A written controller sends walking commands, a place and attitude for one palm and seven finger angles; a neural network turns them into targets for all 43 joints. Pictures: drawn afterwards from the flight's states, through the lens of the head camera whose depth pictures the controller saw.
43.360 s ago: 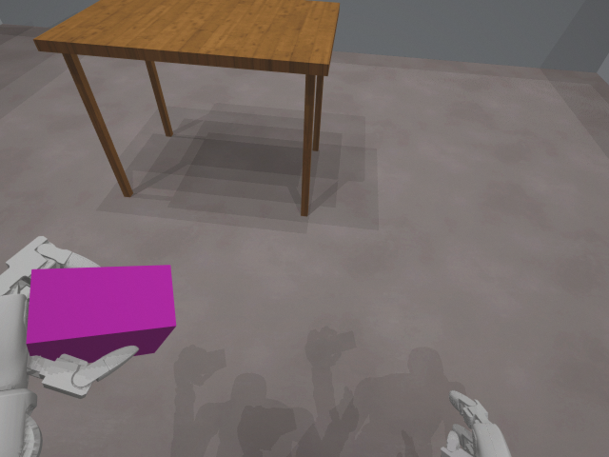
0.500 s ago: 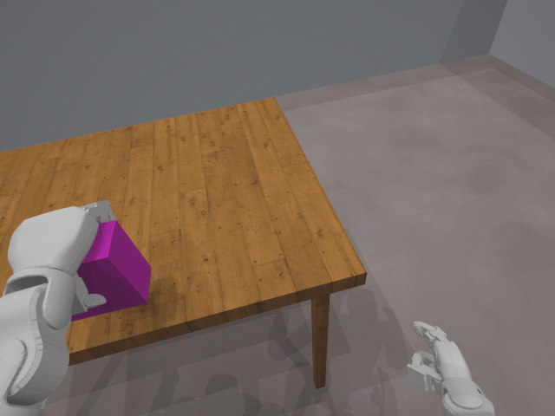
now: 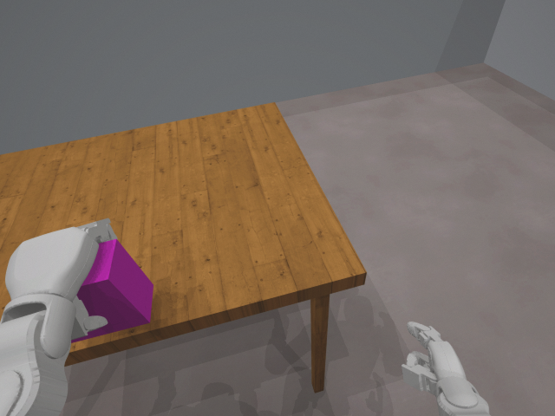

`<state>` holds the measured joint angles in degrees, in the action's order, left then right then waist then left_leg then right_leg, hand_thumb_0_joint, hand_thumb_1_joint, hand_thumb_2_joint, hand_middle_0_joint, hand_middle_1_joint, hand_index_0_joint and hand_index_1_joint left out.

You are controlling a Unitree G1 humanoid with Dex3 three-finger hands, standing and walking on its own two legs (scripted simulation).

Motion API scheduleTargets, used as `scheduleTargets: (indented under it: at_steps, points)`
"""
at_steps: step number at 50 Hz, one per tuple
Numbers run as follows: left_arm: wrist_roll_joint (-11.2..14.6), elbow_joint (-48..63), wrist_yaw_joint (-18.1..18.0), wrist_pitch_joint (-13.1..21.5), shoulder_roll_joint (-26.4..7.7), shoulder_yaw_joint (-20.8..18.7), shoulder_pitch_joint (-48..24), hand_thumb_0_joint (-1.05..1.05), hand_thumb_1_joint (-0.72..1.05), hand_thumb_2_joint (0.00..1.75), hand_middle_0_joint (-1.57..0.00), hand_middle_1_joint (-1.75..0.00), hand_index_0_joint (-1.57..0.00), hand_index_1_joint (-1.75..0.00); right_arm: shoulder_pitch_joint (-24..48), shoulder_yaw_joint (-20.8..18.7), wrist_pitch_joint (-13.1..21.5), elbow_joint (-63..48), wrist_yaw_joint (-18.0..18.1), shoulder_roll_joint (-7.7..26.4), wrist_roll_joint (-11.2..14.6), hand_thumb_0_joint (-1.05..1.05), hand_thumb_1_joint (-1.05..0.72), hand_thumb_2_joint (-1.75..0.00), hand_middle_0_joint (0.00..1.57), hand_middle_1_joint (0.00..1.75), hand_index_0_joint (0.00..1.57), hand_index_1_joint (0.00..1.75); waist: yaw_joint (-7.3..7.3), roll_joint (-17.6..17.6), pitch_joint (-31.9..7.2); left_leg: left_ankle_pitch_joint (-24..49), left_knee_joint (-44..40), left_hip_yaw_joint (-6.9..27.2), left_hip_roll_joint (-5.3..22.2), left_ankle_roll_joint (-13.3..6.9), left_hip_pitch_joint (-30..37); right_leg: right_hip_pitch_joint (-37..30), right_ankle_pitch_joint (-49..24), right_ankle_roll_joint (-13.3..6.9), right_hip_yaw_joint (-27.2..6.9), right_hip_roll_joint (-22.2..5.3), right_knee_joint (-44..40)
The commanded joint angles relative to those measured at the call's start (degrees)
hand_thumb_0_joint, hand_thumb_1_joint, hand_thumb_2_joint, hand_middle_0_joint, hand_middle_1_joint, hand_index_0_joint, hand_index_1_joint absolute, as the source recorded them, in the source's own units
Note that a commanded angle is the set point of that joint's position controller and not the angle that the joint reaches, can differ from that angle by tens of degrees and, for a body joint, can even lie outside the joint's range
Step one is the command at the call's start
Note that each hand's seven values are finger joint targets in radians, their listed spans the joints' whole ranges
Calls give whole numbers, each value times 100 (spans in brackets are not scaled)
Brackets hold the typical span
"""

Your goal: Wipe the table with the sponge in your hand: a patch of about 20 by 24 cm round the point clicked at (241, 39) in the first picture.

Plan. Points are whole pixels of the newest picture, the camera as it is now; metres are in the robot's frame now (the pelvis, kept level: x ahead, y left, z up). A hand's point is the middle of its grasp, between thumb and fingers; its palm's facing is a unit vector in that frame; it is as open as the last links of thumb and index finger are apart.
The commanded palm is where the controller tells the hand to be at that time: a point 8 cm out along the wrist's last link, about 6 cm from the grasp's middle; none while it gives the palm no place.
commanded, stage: bring the sponge back beside the body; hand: left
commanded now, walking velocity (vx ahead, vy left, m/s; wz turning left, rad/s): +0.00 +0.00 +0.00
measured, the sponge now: (98, 299) +0.20 +0.29 +0.09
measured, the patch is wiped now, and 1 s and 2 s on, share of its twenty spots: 1.00 1.00 1.00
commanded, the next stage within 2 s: step back with the hand held close in 0.60 s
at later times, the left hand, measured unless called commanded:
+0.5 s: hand (90, 299) +0.19 +0.27 +0.13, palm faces +0.10 -0.09 -0.99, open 10.3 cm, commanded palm +0.15 +0.27 +0.20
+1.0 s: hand (126, 293) +0.19 +0.21 +0.16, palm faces +0.29 -0.85 -0.43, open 10.3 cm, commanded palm +0.13 +0.27 +0.19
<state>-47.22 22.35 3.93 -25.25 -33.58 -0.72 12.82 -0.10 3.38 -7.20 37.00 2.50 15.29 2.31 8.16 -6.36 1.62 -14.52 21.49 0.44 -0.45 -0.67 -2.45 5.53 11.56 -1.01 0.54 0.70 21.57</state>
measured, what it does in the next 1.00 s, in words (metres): stands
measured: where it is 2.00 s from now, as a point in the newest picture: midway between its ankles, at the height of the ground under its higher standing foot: outside the picture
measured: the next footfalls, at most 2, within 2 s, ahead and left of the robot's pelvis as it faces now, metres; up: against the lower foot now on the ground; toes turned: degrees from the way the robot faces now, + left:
right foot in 1.80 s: -0.17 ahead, -0.11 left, +0.00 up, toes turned +3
left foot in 1.98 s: -0.10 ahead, +0.11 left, +0.00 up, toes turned -1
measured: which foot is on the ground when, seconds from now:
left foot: down 0.00-1.00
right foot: down 0.00-1.00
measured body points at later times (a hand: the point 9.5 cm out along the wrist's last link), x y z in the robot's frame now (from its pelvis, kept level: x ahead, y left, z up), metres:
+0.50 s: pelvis -0.01 -0.01 +0.00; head -0.03 -0.06 +0.45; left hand +0.18 +0.27 +0.18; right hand +0.25 -0.20 -0.08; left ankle -0.03 +0.11 -0.74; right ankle +0.01 -0.11 -0.74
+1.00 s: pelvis -0.02 -0.01 -0.01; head -0.01 -0.01 +0.44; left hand +0.17 +0.25 +0.18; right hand +0.15 -0.25 -0.10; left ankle -0.03 +0.11 -0.74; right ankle +0.01 -0.11 -0.74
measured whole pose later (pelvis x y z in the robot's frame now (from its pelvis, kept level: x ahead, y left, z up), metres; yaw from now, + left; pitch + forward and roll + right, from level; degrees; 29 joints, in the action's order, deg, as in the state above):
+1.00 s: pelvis -0.02 -0.01 -0.01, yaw +1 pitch +1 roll +0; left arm 3.4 35.2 -6.8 1.7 -23.5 -16.8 29.3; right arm -9.9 0.6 -4.5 31.5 4.6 13.3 1.2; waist -0.3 -0.4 0.3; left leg -16.7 31.6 1.3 0.0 0.4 -15.5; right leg 18.0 13.3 -1.3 1.4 1.1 30.7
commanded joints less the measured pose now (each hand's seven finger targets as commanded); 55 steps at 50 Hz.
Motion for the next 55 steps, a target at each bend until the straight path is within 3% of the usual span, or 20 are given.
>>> scheduleTargets:
  at_steps: [1,7,16,17,25,30,32,35,36,37,38,39,40,41,42,43,45,47,50,55]
  points:
    - [-144,1198,-296,-30,-1269,-976,-927,0,10,130,-120,-160,-120,-160,1301,-249,278,-1028,24,604,-7,0,-90,-90,20,30,20,30,-3,94,-968,1751,-287,185,-88,-157,-385,-733,-1098,-264,-290,125,-136]
    - [-220,1523,-300,-88,-1234,-992,-709,0,10,130,-120,-160,-120,-160,1481,-212,316,-1155,12,566,13,0,-90,-90,20,30,20,30,0,166,-936,1625,-260,229,-88,-178,-394,-675,-970,-294,-505,205,-135]
    - [-273,1354,-410,-91,-1199,-869,-868,0,10,130,-120,-160,-120,-160,1359,-228,297,-1027,67,564,-23,0,-90,-90,20,30,20,30,-22,120,-692,1286,-325,163,-103,-173,-420,-582,-502,-251,-420,147,-254]
    - [-334,1481,-412,-142,-1235,-925,-915,0,10,130,-120,-160,-120,-160,1527,-194,326,-1111,75,528,0,0,-90,-90,20,30,20,30,-6,80,-732,1214,-319,198,-120,-183,-398,-528,-368,-290,-594,220,-273]
    - [-219,1251,-342,-171,-1063,-778,-658,0,10,130,-120,-160,-120,-160,1365,-221,337,-1013,66,563,-29,0,-90,-90,20,30,20,30,-25,211,-761,1325,-245,121,-138,-190,-437,-634,-655,-231,-507,132,-218]
    - [-239,1195,-346,-192,-1063,-767,-656,0,10,130,-120,-160,-120,-160,1367,-215,343,-1028,74,564,-22,0,-90,-90,20,30,20,30,-25,218,-645,1205,-248,99,-141,-187,-488,-554,-474,-220,-519,127,-240]
    - [-298,1451,-381,-192,-1264,-960,-752,0,10,130,-120,-160,-120,-160,1530,-200,371,-1125,82,546,-10,0,-90,-90,20,30,20,30,20,191,-796,1146,-243,149,-151,-189,-432,-545,-342,-262,-695,197,-245]
    - [-244,1168,-379,-160,-1102,-801,-695,0,10,130,-120,-160,-120,-160,1353,-221,363,-1018,91,564,-23,0,-90,-90,20,30,20,30,-23,305,-659,1116,-238,101,-153,-193,-485,-537,-346,-213,-549,132,-256]
    - [-263,965,-346,-192,-537,-301,-594,0,10,130,-120,-160,-120,-160,1386,-215,363,-1035,99,548,-8,0,-90,-90,20,30,20,30,-89,317,-479,1098,-241,52,-152,-188,-485,-388,-339,-198,-475,132,-283]
    - [4393,1996,-681,1194,-83,-1942,-2293,0,10,130,-120,-160,-120,-160,408,-317,507,-2210,9,290,65,0,-90,-90,20,30,20,30,-790,864,915,-91,203,101,-84,-254,-469,1227,-110,-97,-1084,100,-965]
    - [4593,621,-812,1640,-464,-2257,-320,0,10,130,-120,-160,-120,-160,170,-232,578,-1664,21,470,-128,0,-90,-90,20,30,20,30,-477,1728,68,-70,444,176,-13,-296,-510,1128,-297,-164,-870,-86,-656]
    - [4897,1068,-853,2011,-300,-2333,67,0,10,130,-120,-160,-120,-160,-215,-369,535,-1690,62,440,-51,0,-90,-90,20,30,20,30,-553,2096,-354,158,784,230,-12,-235,-452,1013,-667,-128,-787,-493,-542]
    - [4967,1631,-901,2297,-321,-2360,188,0,10,130,-120,-160,-120,-160,-270,-350,522,-1624,92,354,-58,0,-90,-90,20,30,20,30,-617,1923,-926,440,916,209,93,-208,-337,833,-1146,-148,-862,-814,-350]
    - [5035,2056,-991,2512,-308,-2420,382,0,10,130,-120,-160,-120,-160,-261,-363,530,-1586,147,331,-65,0,-90,-90,20,30,20,30,-670,1382,-1257,778,960,168,177,-190,-322,697,-1701,-169,-854,-1033,-96]
    - [5067,2536,-1097,2703,-495,-2665,475,0,10,130,-120,-160,-120,-160,-268,-374,574,-1546,181,380,-103,0,-90,-90,20,30,20,30,-669,460,-1504,1156,859,182,264,-154,-191,659,-2135,-181,-902,-1017,187]
    - [5113,2566,-1170,2845,-201,-2563,923,0,10,130,-120,-160,-120,-160,-275,-372,592,-1543,219,337,-121,0,-90,-90,20,30,20,30,-677,-74,-1688,1695,770,231,389,-146,-294,466,-2349,-132,-662,-974,517]
    - [5138,2680,-1275,3001,-124,-2634,1248,0,10,130,-120,-160,-120,-160,-310,-461,592,-1523,232,410,-126,0,-90,-90,20,30,20,30,-718,-258,-1700,2366,868,393,571,-108,-644,406,-2509,-64,-565,-850,764]
    - [5152,2526,-1334,3109,-193,-2781,1435,0,10,130,-120,-160,-120,-160,-323,-510,561,-1470,263,410,-125,0,-90,-90,20,30,20,30,-746,135,-1584,2383,946,556,632,-86,-923,502,-2421,-66,-552,-852,834]
    - [5195,2168,-1318,3241,-9,-2694,1503,0,10,130,-120,-160,-120,-160,-349,-581,530,-1425,285,431,-106,0,-90,-90,20,30,20,30,-810,562,-1403,1950,965,650,654,-100,-1287,666,-1970,-38,-593,-810,810]
    - [5169,2155,-1324,3413,96,-2565,1425,0,10,130,-120,-160,-120,-160,-309,-589,604,-1431,309,506,-107,0,-90,-90,20,30,20,30,-783,330,-1107,972,690,786,666,-194,-1818,849,-927,8,-583,-604,801]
